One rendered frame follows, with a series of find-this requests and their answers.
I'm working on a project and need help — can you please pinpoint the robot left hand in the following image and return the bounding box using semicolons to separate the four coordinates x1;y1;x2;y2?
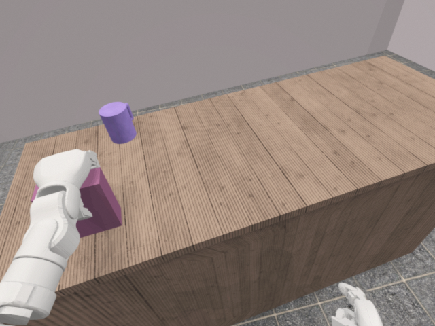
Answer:
33;149;100;221

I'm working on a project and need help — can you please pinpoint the sponge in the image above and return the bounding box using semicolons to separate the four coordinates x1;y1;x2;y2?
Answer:
31;167;122;238

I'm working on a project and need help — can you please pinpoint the robot right hand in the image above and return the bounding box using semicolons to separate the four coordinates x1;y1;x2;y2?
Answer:
332;283;383;326

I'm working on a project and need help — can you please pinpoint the table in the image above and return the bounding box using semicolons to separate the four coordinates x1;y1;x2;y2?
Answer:
0;56;435;326

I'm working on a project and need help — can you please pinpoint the left robot forearm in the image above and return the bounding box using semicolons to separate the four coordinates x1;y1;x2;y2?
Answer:
0;181;81;325

